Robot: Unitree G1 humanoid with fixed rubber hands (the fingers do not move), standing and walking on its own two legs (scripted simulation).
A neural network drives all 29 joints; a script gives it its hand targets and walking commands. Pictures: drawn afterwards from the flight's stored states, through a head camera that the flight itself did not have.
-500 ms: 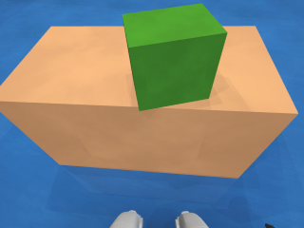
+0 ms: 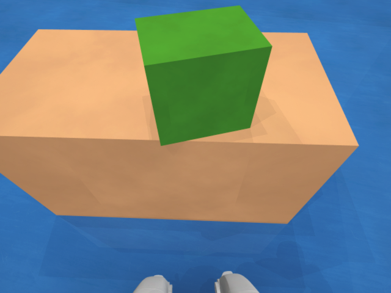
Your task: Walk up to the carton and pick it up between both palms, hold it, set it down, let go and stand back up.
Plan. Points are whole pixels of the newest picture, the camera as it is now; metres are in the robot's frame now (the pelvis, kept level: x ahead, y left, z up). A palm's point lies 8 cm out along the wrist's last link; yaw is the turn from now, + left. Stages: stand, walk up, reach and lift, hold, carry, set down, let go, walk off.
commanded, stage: walk up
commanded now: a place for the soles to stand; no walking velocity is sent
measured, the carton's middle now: (198, 78) +0.61 +0.03 +0.06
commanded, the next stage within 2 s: none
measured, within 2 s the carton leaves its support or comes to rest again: neither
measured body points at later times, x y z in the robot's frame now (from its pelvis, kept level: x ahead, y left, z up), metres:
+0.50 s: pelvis +0.00 +0.01 +0.00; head +0.04 +0.01 +0.45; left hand +0.07 +0.32 -0.13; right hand +0.08 -0.32 -0.11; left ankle +0.02 +0.15 -0.69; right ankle +0.03 -0.11 -0.69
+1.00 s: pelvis +0.00 +0.01 +0.00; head +0.04 +0.01 +0.45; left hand +0.08 +0.32 -0.12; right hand +0.07 -0.32 -0.11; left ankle +0.02 +0.14 -0.69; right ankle +0.03 -0.12 -0.69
